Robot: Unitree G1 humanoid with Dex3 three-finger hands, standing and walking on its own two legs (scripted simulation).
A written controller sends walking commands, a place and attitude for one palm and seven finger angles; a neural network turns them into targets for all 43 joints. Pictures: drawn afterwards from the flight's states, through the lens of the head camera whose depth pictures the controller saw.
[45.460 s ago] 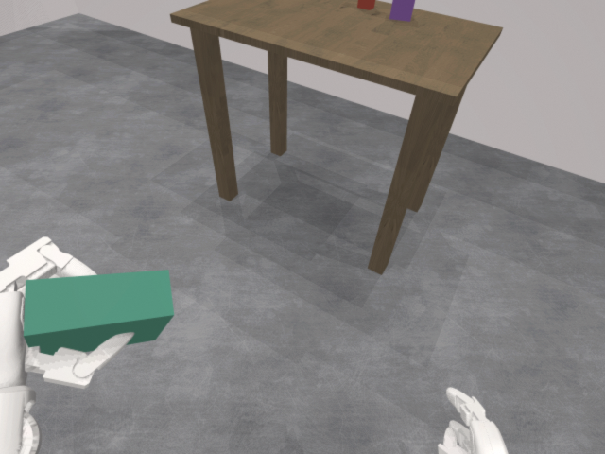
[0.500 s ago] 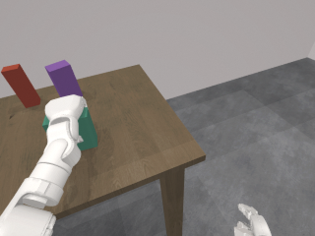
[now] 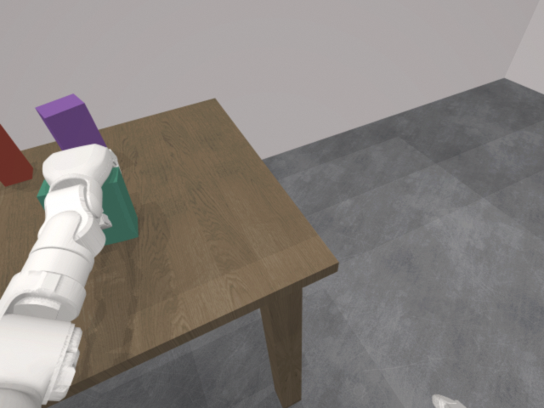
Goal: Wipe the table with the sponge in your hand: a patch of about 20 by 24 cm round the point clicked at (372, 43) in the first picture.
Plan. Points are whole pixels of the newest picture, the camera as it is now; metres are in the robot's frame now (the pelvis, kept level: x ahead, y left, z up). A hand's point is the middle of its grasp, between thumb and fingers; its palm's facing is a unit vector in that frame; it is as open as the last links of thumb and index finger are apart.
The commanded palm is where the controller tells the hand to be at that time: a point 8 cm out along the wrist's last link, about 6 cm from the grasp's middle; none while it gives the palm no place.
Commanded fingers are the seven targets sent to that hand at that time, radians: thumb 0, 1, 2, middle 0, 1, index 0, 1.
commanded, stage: slide back across to the first lane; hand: left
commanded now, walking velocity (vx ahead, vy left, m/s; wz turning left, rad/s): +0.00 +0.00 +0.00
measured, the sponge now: (98, 219) +0.38 +0.30 +0.10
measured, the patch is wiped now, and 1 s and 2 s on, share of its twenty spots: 1.00 1.00 1.00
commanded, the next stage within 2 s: wipe back along the first lane in 0.74 s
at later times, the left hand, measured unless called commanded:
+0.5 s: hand (59, 195) +0.39 +0.35 +0.14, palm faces -0.03 -0.01 -1.00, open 9.0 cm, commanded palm +0.36 +0.35 +0.20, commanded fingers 0.00 0.10 1.30 -1.20 -1.60 -1.20 -1.60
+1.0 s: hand (27, 210) +0.36 +0.39 +0.14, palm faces -0.01 -0.02 -1.00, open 8.9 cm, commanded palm +0.33 +0.37 +0.19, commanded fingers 0.00 0.10 1.30 -1.20 -1.60 -1.20 -1.60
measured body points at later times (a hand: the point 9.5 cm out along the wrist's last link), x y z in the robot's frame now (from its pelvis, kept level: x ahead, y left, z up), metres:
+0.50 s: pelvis +0.02 +0.02 +0.00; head +0.01 +0.00 +0.45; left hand +0.39 +0.35 +0.20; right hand +0.15 -0.25 -0.11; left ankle +0.03 +0.14 -0.73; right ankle +0.00 -0.09 -0.73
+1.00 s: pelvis +0.03 +0.05 +0.01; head +0.03 +0.03 +0.46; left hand +0.36 +0.38 +0.19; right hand +0.22 -0.18 -0.10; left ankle +0.03 +0.14 -0.73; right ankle +0.00 -0.09 -0.73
